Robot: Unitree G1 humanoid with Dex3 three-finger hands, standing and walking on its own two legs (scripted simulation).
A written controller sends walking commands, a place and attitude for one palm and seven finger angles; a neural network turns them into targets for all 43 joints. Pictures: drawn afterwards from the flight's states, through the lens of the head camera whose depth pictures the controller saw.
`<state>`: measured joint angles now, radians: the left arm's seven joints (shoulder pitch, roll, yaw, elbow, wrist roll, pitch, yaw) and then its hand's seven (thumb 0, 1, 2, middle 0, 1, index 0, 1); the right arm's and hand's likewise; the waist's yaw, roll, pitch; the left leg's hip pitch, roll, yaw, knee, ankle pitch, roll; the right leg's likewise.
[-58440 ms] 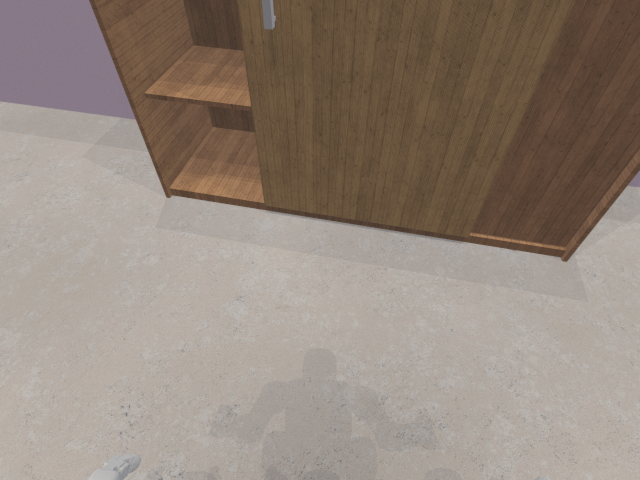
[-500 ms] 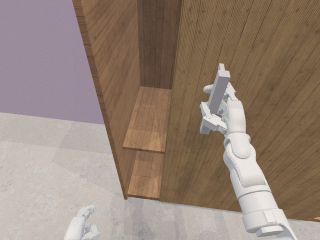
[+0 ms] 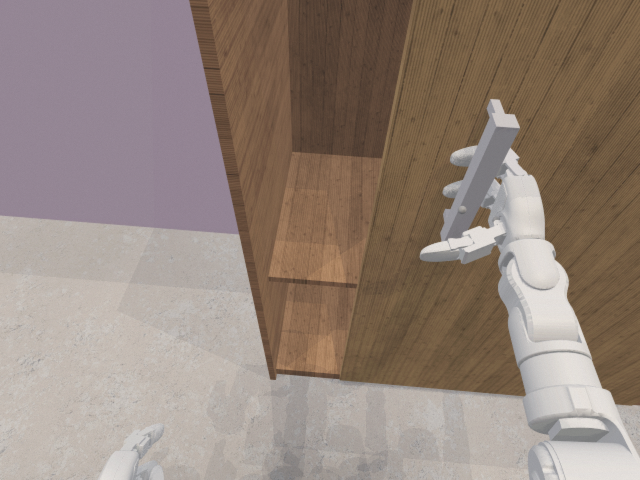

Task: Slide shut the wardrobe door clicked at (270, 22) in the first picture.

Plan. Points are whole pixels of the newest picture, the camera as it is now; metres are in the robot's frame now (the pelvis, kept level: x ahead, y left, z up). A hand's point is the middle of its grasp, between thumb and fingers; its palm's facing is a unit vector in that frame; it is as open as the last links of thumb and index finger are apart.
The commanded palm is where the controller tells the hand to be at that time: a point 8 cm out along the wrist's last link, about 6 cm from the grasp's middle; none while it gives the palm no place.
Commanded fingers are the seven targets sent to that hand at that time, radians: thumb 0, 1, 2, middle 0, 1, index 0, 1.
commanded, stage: loosen the grip on the handle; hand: right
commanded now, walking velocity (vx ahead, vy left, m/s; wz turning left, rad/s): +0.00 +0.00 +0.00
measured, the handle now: (470, 179) +0.46 -0.14 +0.14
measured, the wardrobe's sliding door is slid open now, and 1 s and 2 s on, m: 0.20 0.20 0.20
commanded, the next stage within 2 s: slip the hand off the handle in 0.14 s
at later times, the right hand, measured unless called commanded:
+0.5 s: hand (470, 213) +0.41 -0.13 +0.13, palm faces -0.13 +0.98 -0.12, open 14.7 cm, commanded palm +0.39 -0.21 +0.14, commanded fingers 0.00 0.55 -0.20 0.25 1.15 0.25 1.15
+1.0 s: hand (527, 228) +0.39 -0.20 +0.13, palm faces +0.03 +0.99 -0.15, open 14.5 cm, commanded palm +0.35 -0.24 +0.14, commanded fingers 0.00 0.55 -0.20 0.25 1.15 0.25 1.15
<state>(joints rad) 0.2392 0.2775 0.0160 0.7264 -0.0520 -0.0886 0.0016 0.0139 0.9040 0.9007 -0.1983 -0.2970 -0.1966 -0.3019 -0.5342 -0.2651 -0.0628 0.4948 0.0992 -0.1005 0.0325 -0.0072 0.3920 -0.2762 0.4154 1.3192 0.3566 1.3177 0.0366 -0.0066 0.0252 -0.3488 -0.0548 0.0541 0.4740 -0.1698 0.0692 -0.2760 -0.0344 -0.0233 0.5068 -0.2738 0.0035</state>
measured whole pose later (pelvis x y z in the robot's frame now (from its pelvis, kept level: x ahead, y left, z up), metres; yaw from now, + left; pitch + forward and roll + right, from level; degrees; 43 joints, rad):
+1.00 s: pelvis +0.00 -0.04 +0.00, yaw +4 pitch +2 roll +0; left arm 0.29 0.23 -0.03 0.65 -0.03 -0.04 0.04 0.01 0.90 0.90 -0.20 -0.30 -0.20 -0.30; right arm -0.33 -0.32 -0.19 0.37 0.11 -0.10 0.04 -0.02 0.55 -0.20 0.36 1.15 0.29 1.17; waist 0.05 -0.01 -0.03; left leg -0.37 -0.04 -0.03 0.50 -0.17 0.02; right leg -0.28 0.02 -0.04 0.54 -0.30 -0.04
